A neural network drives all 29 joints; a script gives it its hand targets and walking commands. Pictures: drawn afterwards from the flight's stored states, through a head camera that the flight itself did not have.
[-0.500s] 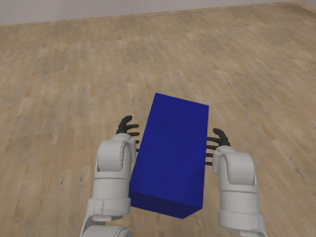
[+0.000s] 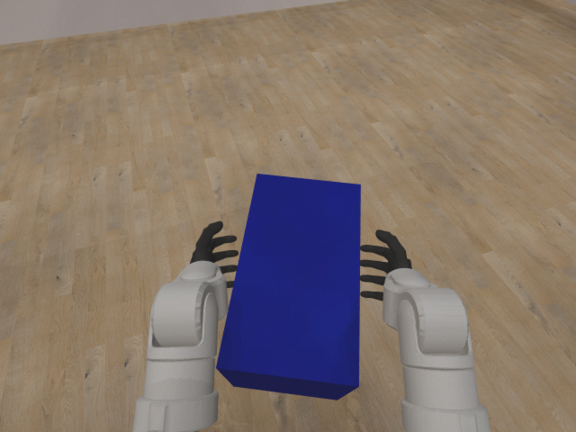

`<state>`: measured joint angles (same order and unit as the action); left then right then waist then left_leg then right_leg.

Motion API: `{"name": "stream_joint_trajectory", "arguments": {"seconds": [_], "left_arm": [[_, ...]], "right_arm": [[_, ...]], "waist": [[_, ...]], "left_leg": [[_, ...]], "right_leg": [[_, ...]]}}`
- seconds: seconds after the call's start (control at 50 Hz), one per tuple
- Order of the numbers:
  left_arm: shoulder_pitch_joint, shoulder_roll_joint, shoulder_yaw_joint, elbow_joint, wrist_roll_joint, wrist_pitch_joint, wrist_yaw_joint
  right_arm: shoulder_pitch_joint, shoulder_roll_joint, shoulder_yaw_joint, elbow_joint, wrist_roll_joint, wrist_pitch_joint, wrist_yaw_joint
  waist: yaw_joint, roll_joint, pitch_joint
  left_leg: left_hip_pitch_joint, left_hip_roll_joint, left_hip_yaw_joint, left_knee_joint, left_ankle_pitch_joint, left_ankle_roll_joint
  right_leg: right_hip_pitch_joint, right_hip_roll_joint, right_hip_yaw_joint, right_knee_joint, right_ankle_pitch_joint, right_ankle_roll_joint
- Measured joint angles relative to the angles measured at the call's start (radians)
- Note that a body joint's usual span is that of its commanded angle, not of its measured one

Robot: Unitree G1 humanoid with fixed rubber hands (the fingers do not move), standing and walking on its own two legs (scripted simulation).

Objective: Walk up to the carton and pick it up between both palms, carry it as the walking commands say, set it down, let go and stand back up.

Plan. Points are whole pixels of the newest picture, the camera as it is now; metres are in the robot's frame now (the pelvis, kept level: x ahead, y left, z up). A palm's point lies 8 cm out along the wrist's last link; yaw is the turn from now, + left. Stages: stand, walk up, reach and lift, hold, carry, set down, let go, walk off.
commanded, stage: carry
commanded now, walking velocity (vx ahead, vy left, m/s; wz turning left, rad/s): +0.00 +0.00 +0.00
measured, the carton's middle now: (296, 285) +0.34 +0.00 -0.01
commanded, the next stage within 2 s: none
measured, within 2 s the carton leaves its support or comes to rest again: neither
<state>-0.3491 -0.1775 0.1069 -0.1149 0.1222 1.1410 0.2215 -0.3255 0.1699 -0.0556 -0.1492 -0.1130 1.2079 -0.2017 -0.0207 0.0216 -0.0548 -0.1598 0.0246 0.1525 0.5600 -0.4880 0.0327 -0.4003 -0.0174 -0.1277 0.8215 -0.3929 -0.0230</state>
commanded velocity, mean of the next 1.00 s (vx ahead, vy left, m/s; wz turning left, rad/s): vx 0.00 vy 0.00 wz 0.00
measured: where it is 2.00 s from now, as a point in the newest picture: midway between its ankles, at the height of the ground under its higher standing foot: outside the picture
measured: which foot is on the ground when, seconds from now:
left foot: down 0.00-0.08, up 0.10-0.20, down 0.22-1.00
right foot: up 0.00-0.06, down 0.08-0.56, up 0.58-0.66, down 0.68-1.00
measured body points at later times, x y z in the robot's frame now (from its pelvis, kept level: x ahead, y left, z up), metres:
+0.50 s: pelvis +0.10 -0.01 +0.01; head +0.11 -0.01 +0.46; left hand +0.41 +0.12 +0.08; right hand +0.41 -0.13 +0.07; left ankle +0.03 +0.09 -0.71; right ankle +0.03 -0.08 -0.71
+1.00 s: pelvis +0.14 -0.02 +0.01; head +0.14 -0.02 +0.46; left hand +0.45 +0.11 +0.07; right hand +0.45 -0.14 +0.07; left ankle +0.06 +0.09 -0.72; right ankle +0.12 -0.09 -0.72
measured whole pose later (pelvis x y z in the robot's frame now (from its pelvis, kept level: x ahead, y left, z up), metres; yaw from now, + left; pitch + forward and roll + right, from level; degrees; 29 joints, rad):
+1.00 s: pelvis +0.14 -0.02 +0.01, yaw +1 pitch +4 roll +0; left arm -0.33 -0.17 0.10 -0.02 0.12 1.06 0.18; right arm -0.30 0.16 -0.06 -0.05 -0.15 1.09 -0.18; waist -0.01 0.01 -0.08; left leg -0.24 0.05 0.14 0.62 -0.40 -0.01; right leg -0.33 -0.01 -0.16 0.64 -0.35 -0.06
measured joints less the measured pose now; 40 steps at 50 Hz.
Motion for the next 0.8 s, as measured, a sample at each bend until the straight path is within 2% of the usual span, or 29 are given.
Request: {"name": "stream_joint_trajectory", "arguments": {"seconds": [0.04,0.06,0.08,0.12,0.14,0.16,0.2,0.22,0.26,0.28,0.32,0.38,0.44,0.48,0.52,0.56,0.6,0.64,0.66,0.68,0.7,0.74,0.8], "left_arm": [[0.018,0.006,-0.001,-0.045,-0.017,0.018,0.017],[0.013,0.005,0.003,-0.041,-0.015,0.018,0.012],[-0.004,-0.001,0.013,0.005,0.002,-0.001,-0.014],[-0.049,-0.018,0.037,0.194,0.04,-0.083,-0.067],[-0.058,-0.022,0.038,0.263,0.046,-0.113,-0.074],[-0.041,-0.016,0.009,0.251,0.023,-0.107,-0.055],[0.0,0.0,-0.048,0.128,-0.03,-0.056,-0.002],[-0.003,0.0,-0.049,0.1,-0.026,-0.047,0.0],[-0.011,-0.003,-0.013,0.131,0.01,-0.076,-0.018],[0.002,0.001,-0.008,0.127,0.009,-0.08,-0.013],[0.021,0.007,-0.006,0.108,0.003,-0.075,-0.021],[0.034,0.011,-0.024,0.012,-0.034,-0.04,0.007],[0.001,0.0,-0.005,0.076,-0.005,-0.069,-0.032],[-0.009,-0.004,-0.012,0.106,-0.003,-0.075,-0.039],[-0.007,-0.003,-0.031,0.069,-0.013,-0.056,-0.032],[0.001,0.001,-0.029,0.037,-0.009,-0.053,-0.031],[0.006,0.002,-0.006,0.045,0.012,-0.071,-0.038],[0.02,0.007,0.004,0.07,0.022,-0.088,-0.04],[0.023,0.008,0.005,0.086,0.024,-0.094,-0.045],[0.02,0.007,0.009,0.114,0.028,-0.105,-0.054],[0.017,0.005,0.008,0.15,0.027,-0.12,-0.063],[0.017,0.005,-0.007,0.194,0.01,-0.132,-0.073],[0.038,0.012,-0.049,0.1,-0.039,-0.073,-0.015]], "right_arm": [[-0.009,0.003,0.013,-0.013,-0.004,0.011,0.005],[-0.014,0.004,0.011,-0.006,-0.017,0.006,0.013],[-0.021,0.006,-0.004,0.033,-0.042,-0.017,0.027],[-0.023,0.006,-0.058,0.175,-0.102,-0.107,0.047],[-0.01,0.002,-0.068,0.22,-0.113,-0.139,0.043],[0.024,-0.01,-0.045,0.19,-0.084,-0.131,0.014],[0.078,-0.021,0.005,0.057,0.0,-0.079,-0.061],[0.072,-0.021,0.007,0.035,0.01,-0.072,-0.061],[0.036,-0.011,-0.013,0.111,-0.011,-0.111,-0.005],[0.028,-0.008,-0.012,0.129,-0.009,-0.113,0.004],[0.019,-0.006,-0.011,0.134,-0.017,-0.108,0.02],[0.022,-0.007,0.006,0.043,-0.01,-0.073,0.008],[0.008,-0.003,-0.018,0.1,-0.049,-0.114,0.026],[0.031,-0.01,-0.02,0.105,-0.053,-0.126,0.023],[0.058,-0.017,-0.011,0.043,-0.03,-0.109,0.011],[0.06,-0.017,-0.002,0.018,-0.014,-0.105,0.015],[0.03,-0.009,0.0,0.061,-0.02,-0.119,0.029],[0.011,-0.003,0.005,0.114,-0.037,-0.13,0.037],[0.008,-0.002,0.006,0.136,-0.05,-0.135,0.041],[0.006,-0.002,0.001,0.163,-0.066,-0.146,0.046],[0.011,-0.004,-0.007,0.186,-0.078,-0.159,0.047],[0.042,-0.013,-0.015,0.191,-0.081,-0.171,0.037],[0.096,-0.025,0.017,0.054,-0.005,-0.1,-0.018]], "waist": [[0.016,0.018,0.007],[0.02,0.02,0.007],[0.017,0.024,0.0],[0.007,0.045,-0.031],[0.006,0.037,-0.042],[0.007,0.025,-0.041],[0.006,0.005,-0.013],[0.006,-0.002,0.005],[0.022,-0.045,0.013],[0.023,-0.058,0.004],[0.012,-0.052,-0.011],[0.021,-0.032,0.006],[0.03,-0.016,-0.007],[0.026,-0.027,-0.026],[0.019,-0.038,-0.025],[0.018,-0.051,-0.022],[0.013,-0.049,-0.015],[0.018,-0.032,-0.015],[0.02,-0.027,-0.016],[0.02,-0.023,-0.018],[0.016,-0.005,-0.021],[0.007,0.029,-0.03],[0.011,0.017,-0.012]], "left_leg": [[0.027,0.015,0.026,0.025,-0.036,-0.005],[0.037,0.016,0.03,0.044,-0.054,-0.009],[0.035,0.019,0.024,0.082,-0.067,-0.014],[-0.025,0.034,-0.027,0.231,-0.059,-0.041],[-0.055,0.021,-0.057,0.286,-0.058,-0.052],[-0.075,0.009,-0.077,0.299,-0.056,-0.055],[-0.104,0.006,-0.092,0.221,-0.043,-0.049],[-0.111,0.01,-0.09,0.143,-0.012,-0.049],[-0.082,0.0,-0.052,0.08,0.046,-0.021],[-0.071,-0.005,-0.041,0.056,0.058,-0.02],[-0.073,-0.004,-0.043,0.045,0.07,-0.021],[-0.087,0.001,-0.029,0.077,0.095,-0.024],[-0.123,0.008,-0.022,0.141,0.158,-0.033],[-0.13,-0.004,-0.029,0.11,0.147,-0.039],[-0.115,-0.011,-0.024,0.02,0.154,-0.035],[-0.073,-0.014,-0.008,-0.038,0.114,-0.006],[-0.062,-0.006,0.006,-0.018,0.1,-0.005],[-0.042,0.005,0.025,0.001,0.079,-0.01],[-0.034,0.005,0.03,0.009,0.069,-0.012],[-0.03,0.002,0.032,0.023,0.057,-0.015],[-0.031,0.01,0.021,0.046,0.041,-0.019],[-0.059,0.029,-0.013,0.11,0.032,-0.035],[-0.063,0.024,-0.039,0.07,0.036,-0.042]], "right_leg": [[-0.018,0.02,-0.004,-0.026,-0.046,-0.006],[-0.014,0.025,-0.014,-0.077,-0.01,-0.013],[0.004,0.025,-0.029,-0.132,0.065,-0.022],[0.03,0.024,-0.069,-0.124,0.031,-0.044],[0.044,0.016,-0.08,-0.119,0.003,-0.048],[0.06,0.009,-0.086,-0.121,-0.014,-0.05],[0.088,0.005,-0.095,-0.134,-0.028,-0.051],[0.098,0.008,-0.099,-0.139,-0.031,-0.051],[0.104,-0.005,-0.077,-0.136,-0.028,-0.047],[0.1,-0.011,-0.071,-0.136,-0.02,-0.037],[0.107,-0.009,-0.072,-0.16,-0.009,-0.026],[0.119,-0.006,-0.062,-0.184,0.005,-0.029],[0.123,-0.005,-0.058,-0.197,0.044,-0.039],[0.132,-0.014,-0.057,-0.202,0.042,-0.048],[0.14,-0.019,-0.062,-0.185,0.022,-0.043],[0.117,-0.024,-0.052,-0.119,0.016,-0.025],[0.08,-0.014,-0.018,-0.033,-0.044,-0.009],[0.06,0.001,0.01,-0.045,-0.084,-0.006],[0.059,0.001,0.014,-0.096,-0.056,-0.003],[0.07,-0.005,0.01,-0.174,0.025,-0.003],[0.081,-0.002,-0.005,-0.192,0.058,-0.01],[0.092,0.009,-0.036,-0.184,0.035,-0.028],[0.092,0.008,-0.043,-0.17,0.007,-0.038]]}}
